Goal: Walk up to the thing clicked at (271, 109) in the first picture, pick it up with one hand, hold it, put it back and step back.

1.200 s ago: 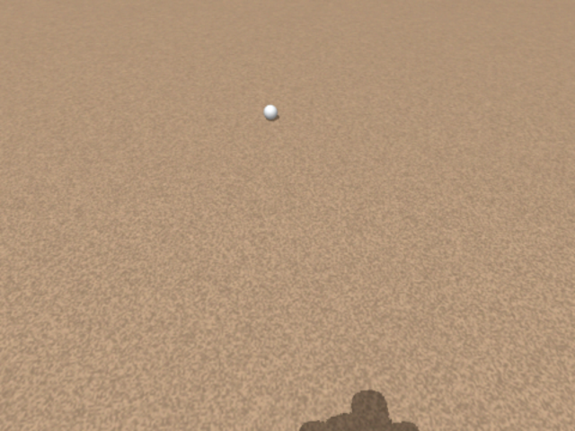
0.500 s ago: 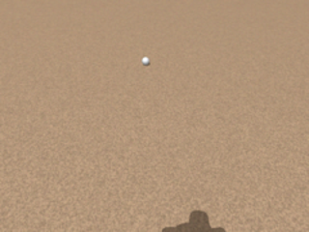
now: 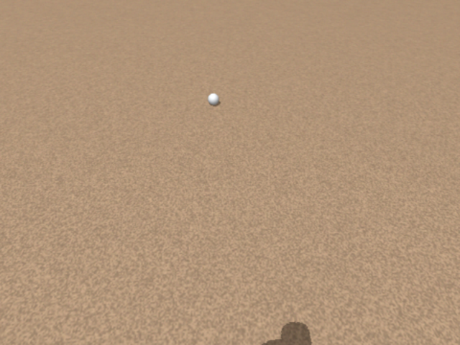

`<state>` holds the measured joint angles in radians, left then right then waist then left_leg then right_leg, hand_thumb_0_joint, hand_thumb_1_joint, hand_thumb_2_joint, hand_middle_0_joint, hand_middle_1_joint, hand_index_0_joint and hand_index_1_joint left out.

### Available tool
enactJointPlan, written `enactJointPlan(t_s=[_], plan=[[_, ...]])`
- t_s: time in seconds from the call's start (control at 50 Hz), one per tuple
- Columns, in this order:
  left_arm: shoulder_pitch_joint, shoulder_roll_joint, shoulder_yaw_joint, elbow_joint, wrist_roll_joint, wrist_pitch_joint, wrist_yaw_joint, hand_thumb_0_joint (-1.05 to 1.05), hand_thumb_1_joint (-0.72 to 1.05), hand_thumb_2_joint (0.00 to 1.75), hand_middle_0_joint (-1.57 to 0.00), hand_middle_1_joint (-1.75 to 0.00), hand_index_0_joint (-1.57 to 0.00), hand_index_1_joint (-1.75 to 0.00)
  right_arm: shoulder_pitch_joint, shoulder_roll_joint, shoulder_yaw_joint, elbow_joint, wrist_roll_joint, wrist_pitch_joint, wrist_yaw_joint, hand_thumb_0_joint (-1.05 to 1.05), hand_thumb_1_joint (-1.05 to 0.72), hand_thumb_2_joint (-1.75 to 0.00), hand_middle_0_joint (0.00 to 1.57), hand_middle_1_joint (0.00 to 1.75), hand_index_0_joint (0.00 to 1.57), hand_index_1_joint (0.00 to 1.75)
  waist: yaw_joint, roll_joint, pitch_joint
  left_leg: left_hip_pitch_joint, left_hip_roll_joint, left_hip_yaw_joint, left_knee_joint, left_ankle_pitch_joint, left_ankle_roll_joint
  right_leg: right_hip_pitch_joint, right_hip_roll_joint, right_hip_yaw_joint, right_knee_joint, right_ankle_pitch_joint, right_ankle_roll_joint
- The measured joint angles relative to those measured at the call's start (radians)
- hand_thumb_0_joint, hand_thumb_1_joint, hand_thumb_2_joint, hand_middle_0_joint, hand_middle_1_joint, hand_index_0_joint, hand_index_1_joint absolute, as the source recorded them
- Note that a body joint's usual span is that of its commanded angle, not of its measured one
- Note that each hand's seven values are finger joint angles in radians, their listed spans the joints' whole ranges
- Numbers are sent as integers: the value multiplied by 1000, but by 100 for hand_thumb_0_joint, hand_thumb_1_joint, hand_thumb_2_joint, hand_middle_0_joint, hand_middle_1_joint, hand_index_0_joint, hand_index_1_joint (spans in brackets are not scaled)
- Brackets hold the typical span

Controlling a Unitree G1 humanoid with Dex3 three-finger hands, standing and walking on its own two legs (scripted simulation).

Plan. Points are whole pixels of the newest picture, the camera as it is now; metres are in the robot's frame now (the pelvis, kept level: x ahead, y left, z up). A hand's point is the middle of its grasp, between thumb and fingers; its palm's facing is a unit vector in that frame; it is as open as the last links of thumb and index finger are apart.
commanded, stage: walk up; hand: left
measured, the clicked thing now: (213, 99) +2.06 +0.15 -0.74
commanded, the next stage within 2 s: none
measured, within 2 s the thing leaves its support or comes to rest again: neither
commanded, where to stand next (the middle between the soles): +1.70 -0.07 m, yaw -2 degrees
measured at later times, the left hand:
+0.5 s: hand out of the picture +0.19 +0.20 -0.14, palm faces +0.03 -0.92 -0.39, open 7.4 cm
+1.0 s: hand (166, 189) +0.58 +0.19 -0.14, palm faces -0.10 -0.92 -0.37, open 7.4 cm
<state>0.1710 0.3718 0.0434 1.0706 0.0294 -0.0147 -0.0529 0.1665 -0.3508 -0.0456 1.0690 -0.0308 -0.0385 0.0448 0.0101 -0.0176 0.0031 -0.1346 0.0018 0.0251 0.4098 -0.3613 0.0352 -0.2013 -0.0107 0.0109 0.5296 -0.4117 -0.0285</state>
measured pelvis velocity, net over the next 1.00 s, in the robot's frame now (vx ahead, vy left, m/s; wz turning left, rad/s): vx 0.48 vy -0.09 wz -0.03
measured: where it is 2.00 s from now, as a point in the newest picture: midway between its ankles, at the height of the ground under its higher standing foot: (254, 207)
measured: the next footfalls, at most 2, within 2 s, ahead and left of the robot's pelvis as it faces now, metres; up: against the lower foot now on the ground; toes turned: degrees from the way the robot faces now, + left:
right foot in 0.22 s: +0.16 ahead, -0.20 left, +0.00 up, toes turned -7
left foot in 0.66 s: +0.46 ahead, +0.06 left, +0.00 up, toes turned +6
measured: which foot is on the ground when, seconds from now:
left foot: down 0.00-0.24, up 0.26-0.64, down 0.66-1.00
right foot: up 0.00-0.20, down 0.22-0.70, up 0.72-1.00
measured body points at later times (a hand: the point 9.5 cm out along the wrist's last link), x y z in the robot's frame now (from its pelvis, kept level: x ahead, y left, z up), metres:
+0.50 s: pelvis +0.17 -0.09 +0.00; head +0.17 -0.10 +0.45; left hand +0.19 +0.24 -0.11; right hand +0.28 -0.41 -0.12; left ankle +0.28 +0.06 -0.70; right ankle +0.12 -0.19 -0.75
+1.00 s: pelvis +0.48 -0.09 -0.01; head +0.48 -0.10 +0.44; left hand +0.58 +0.24 -0.11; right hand +0.52 -0.42 -0.12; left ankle +0.42 +0.06 -0.75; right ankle +0.62 -0.24 -0.72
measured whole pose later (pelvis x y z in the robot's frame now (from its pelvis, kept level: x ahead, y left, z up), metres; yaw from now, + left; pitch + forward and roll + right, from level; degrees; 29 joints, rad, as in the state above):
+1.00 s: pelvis +0.48 -0.09 -0.01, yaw -2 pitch -2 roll +3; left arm 0.23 0.45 0.06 0.91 0.01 -0.07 -0.11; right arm 0.30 -0.42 -0.06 0.89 -0.01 -0.09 0.08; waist -0.03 -0.04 0.04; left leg -0.06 0.04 0.13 0.43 -0.33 -0.01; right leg -0.54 -0.13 -0.01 0.68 -0.16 -0.01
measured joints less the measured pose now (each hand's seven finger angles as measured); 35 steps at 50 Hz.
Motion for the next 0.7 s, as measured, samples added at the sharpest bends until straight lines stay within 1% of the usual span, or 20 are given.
enactJointPlan(t_s=[0.04, 0.08, 0.14, 0.18, 0.2, 0.22, 0.24, 0.26, 0.28, 0.3, 0.32, 0.36, 0.44, 0.5, 0.54, 0.6, 0.64, 0.66, 0.68, 0.7], plan=[[8, 17, 13, -11, 5, 3, -13, 1, 91, 90, -20, -30, -20, -30, 21, -13, -21, -28, -4, -19, 9, 0, -90, -90, 21, 30, 20, 30, -6, 6, -5, 4, 10, 9, -16, 47, 9, -82, -1, -4, 149, -24, 0], [7, 43, 22, -22, 4, 0, -28, 1, 91, 90, -20, -30, -20, -30, 42, -24, -33, -44, -6, -30, 12, 0, -90, -90, 21, 30, 20, 30, -15, 2, -1, 25, 17, 15, -46, 77, 7, -149, -20, 0, 226, -28, 5], [12, 76, 34, -46, 4, -8, -50, 1, 91, 90, -20, -30, -20, -30, 69, -52, -45, -50, -13, -26, 20, 0, -90, -90, 21, 30, 20, 30, -22, 8, 4, 69, 39, 25, -72, 85, -12, -195, -58, -11, 198, 3, 21], [17, 92, 43, -57, 3, -11, -58, 1, 91, 90, -20, -30, -20, -30, 81, -74, -53, -47, -16, -18, 24, 0, -90, -90, 21, 30, 20, 30, -26, 15, 3, 93, 56, 30, -56, 53, -30, -192, -75, -22, 143, 46, 28], [21, 98, 47, -61, 3, -15, -60, 1, 91, 90, -20, -30, -20, -30, 86, -85, -57, -46, -17, -14, 26, 0, -90, -90, 21, 30, 20, 30, -28, 20, 1, 99, 65, 31, -31, 26, -32, -177, -80, -32, 104, 77, 29], [26, 104, 50, -67, 2, -23, -59, 1, 91, 90, -20, -30, -20, -30, 92, -95, -59, -45, -17, -8, 26, 0, -90, -90, 21, 30, 20, 30, -27, 25, -1, 96, 76, 31, 17, -15, -30, -153, -80, -44, 61, 111, 28], [27, 106, 56, -72, 3, -37, -53, 1, 91, 90, -20, -30, -20, -30, 96, -108, -61, -44, -18, -3, 24, 0, -90, -90, 21, 30, 20, 30, -26, 45, 1, 73, 98, 15, 104, -77, -9, -139, -64, -62, 57, 180, 31], [28, 102, 61, -81, 6, -51, -44, 1, 91, 90, -20, -30, -20, -30, 98, -118, -62, -39, -16, 4, 20, 0, -90, -90, 20, 30, 20, 30, -22, 66, 1, 21, 107, -23, 247, -134, 3, -140, -47, -83, 91, 175, 30], [33, 95, 62, -91, 6, -62, -34, 1, 91, 90, -20, -30, -20, -30, 96, -121, -60, -32, -11, 14, 14, 0, -90, -90, 20, 30, 20, 30, -14, 77, -1, -42, 88, -64, 395, -152, 5, -133, -39, -98, 113, 147, 26], [41, 84, 57, -99, 3, -68, -28, 1, 91, 90, -20, -30, -20, -30, 91, -122, -57, -25, -6, 21, 12, 1, -91, -90, 20, 30, 20, 30, -5, 85, -3, -101, 62, -91, 515, -138, 4, -113, -32, -108, 106, 129, 19], [53, 73, 50, -103, -2, -71, -25, 1, 91, 90, -20, -30, -20, -30, 83, -122, -53, -21, -1, 22, 14, 1, -91, -90, 20, 30, 20, 30, 3, 92, -4, -155, 42, -101, 597, -108, 3, -83, -26, -116, 79, 124, 13], [77, 54, 36, -101, -8, -72, -19, 1, 91, 90, -20, -30, -20, -30, 64, -118, -45, -29, 10, 12, 23, 1, -91, -90, 20, 30, 20, 30, 12, 102, 0, -244, 28, -91, 651, -30, -4, -12, -13, -127, -2, 136, 7], [124, 38, 20, -88, -16, -75, -13, 1, 91, 90, -20, -30, -20, -30, 36, -97, -37, -73, 15, -6, 51, 1, -91, -90, 20, 30, 20, 30, 21, 94, 6, -371, 41, -72, 557, 96, -33, 108, 8, -141, -147, 155, -3], [149, 40, 20, -91, -17, -81, -12, 1, 90, 90, -20, -30, -21, -30, 18, -82, -33, -98, 10, -1, 68, 0, -91, -90, 20, 30, 20, 30, 29, 75, 16, -422, 69, -58, 433, 164, -49, 179, 19, -147, -212, 143, -3], [158, 44, 21, -95, -17, -83, -12, 1, 90, 90, -21, -30, -21, -30, 5, -77, -31, -109, 6, 4, 76, 0, -91, -90, 20, 30, 20, 30, 34, 64, 27, -431, 90, -44, 338, 208, -49, 223, 25, -152, -236, 122, 4], [168, 52, 20, -103, -17, -80, -14, 1, 90, 90, -21, -30, -21, -30, -16, -73, -31, -117, 4, 8, 81, 0, -91, -90, 20, 30, 20, 30, 46, 49, 40, -406, 106, -15, 209, 250, -37, 279, 27, -158, -239, 66, 18], [178, 60, 17, -106, -17, -73, -13, 1, 90, 90, -21, -30, -21, -30, -27, -69, -32, -123, 4, 6, 78, 0, -91, -90, 20, 30, 20, 30, 53, 33, 41, -362, 96, 10, 147, 240, -22, 307, 14, -156, -210, 7, 31], [184, 64, 15, -107, -19, -69, -11, 1, 90, 90, -21, -30, -21, -30, -31, -67, -34, -129, 1, 0, 75, 0, -91, -90, 20, 30, 20, 30, 54, 20, 41, -332, 82, 24, 119, 248, -13, 310, -1, -154, -167, -36, 35], [183, 70, 14, -107, -22, -62, -6, 1, 90, 90, -21, -30, -21, -30, -41, -59, -39, -134, -5, -9, 68, 0, -91, -90, 20, 30, 20, 30, 52, -5, 51, -319, 60, 40, 130, 288, -9, 292, -33, -149, -76, -85, 28], [176, 67, 12, -106, -27, -52, 1, 1, 90, 90, -21, -30, -21, -30, -49, -53, -43, -147, -13, -19, 60, 0, -91, -90, 20, 30, 20, 30, 49, -24, 64, -316, 45, 56, 170, 260, -9, 240, -64, -132, 74, -97, 13]])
